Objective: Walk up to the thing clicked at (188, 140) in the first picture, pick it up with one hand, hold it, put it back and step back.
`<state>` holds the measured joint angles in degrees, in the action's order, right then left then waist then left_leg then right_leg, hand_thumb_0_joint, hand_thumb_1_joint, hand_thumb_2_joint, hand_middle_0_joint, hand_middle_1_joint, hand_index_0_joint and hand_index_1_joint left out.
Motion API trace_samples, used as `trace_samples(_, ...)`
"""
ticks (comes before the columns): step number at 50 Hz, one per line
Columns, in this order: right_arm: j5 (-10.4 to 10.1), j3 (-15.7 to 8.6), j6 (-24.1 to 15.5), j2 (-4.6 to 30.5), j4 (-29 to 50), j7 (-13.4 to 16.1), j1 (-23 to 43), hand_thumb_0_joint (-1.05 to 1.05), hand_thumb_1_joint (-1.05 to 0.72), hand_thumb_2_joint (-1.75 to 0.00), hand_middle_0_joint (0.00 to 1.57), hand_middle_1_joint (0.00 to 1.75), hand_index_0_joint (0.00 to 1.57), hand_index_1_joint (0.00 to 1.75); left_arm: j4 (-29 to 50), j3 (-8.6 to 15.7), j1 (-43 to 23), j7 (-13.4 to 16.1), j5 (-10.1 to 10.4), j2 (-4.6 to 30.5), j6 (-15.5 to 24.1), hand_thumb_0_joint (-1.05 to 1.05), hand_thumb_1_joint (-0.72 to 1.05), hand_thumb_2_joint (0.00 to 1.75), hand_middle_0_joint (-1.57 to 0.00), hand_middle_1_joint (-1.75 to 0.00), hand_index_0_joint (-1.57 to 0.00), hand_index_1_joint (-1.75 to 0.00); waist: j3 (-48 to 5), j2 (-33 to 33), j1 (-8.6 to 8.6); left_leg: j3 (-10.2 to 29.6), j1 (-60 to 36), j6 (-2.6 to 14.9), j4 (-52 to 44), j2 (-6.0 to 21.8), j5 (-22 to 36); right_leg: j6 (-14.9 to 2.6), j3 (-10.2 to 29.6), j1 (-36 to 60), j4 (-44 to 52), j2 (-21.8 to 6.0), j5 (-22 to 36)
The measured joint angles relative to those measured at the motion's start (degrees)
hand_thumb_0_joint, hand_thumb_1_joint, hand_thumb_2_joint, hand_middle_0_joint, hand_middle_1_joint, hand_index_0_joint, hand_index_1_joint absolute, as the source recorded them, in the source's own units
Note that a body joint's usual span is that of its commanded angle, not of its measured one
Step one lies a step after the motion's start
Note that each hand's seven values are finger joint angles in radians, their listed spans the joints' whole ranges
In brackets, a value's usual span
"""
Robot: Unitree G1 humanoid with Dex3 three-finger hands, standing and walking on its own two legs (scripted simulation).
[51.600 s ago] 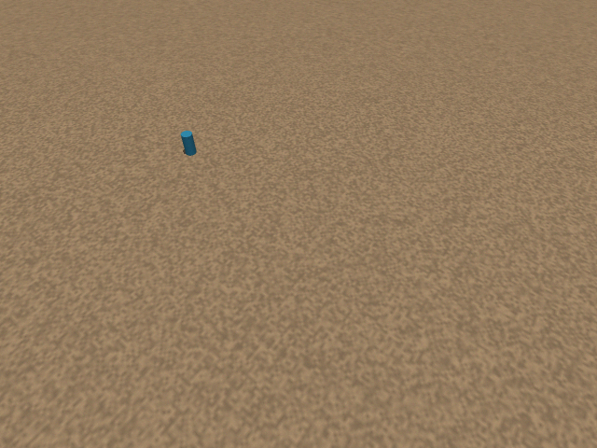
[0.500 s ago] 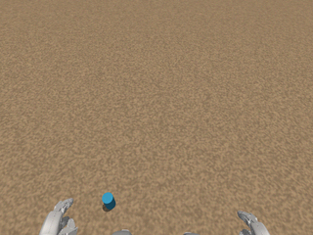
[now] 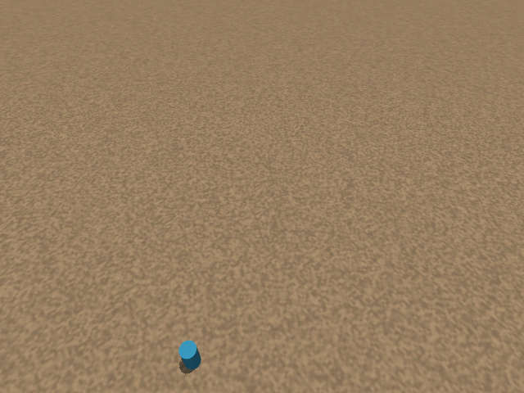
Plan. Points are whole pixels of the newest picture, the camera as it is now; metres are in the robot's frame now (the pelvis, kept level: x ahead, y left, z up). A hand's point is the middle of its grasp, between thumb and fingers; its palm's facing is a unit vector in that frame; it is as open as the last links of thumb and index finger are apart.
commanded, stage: stand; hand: left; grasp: from above
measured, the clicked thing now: (190, 355) +0.40 +0.24 -0.71
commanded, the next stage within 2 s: step back in 1.84 s
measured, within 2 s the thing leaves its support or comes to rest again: neither
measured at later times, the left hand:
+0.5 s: hand out of the picture +0.04 +0.23 -0.16, palm faces +0.03 -0.94 -0.33, open 7.4 cm
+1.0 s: hand out of the picture +0.09 +0.23 -0.15, palm faces +0.02 -0.95 -0.32, open 7.4 cm
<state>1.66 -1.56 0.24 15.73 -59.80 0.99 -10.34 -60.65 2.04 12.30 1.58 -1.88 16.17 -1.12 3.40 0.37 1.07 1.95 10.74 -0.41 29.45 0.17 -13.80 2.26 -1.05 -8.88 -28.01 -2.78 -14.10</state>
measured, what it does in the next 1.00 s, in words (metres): stands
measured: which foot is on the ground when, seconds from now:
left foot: down 0.00-1.00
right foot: down 0.00-1.00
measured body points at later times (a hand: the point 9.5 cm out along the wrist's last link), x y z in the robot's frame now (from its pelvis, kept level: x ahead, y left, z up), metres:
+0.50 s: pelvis +0.00 -0.01 +0.01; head +0.00 -0.01 +0.46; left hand +0.04 +0.28 -0.13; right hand +0.05 -0.30 -0.13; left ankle +0.03 +0.12 -0.74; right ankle +0.02 -0.15 -0.74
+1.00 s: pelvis +0.02 -0.01 +0.01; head +0.02 -0.01 +0.46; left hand +0.09 +0.28 -0.13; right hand +0.09 -0.30 -0.13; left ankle +0.03 +0.12 -0.74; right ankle +0.02 -0.15 -0.74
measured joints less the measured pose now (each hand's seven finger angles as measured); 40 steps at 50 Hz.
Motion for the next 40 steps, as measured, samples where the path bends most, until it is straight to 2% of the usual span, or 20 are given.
trace_samples(12,-0.21,-0.20,0.40,1.34,-3.00,-0.30,0.20,0.01,-0.90,-0.89,0.21,0.30,0.20,0.30,-3.78,0.03,-1.43,-0.24,0.03,1.10,0.56,0.00,0.90,0.90,-0.20,-0.30,-0.20,-0.30,0.52,0.46,-0.31,0.62,-2.06,-0.65,-4.34,0.40,2.72,-0.51,-0.68,2.00,3.81,0.40,2.25)
trace_samples(40,-0.60,1.27,-0.18,1.96,-4.76,-0.27,2.13,0.01,-0.90,-0.89,0.21,0.30,0.20,0.30,-5.44,-0.18,-5.52,-0.82,0.93,0.91,1.08,0.00,0.90,0.90,-0.20,-0.30,-0.20,-0.30,0.92,0.18,-0.80,0.48,-4.02,-1.17,-7.77,1.14,2.83,-0.97,-0.67,3.91,7.41,1.09,2.56)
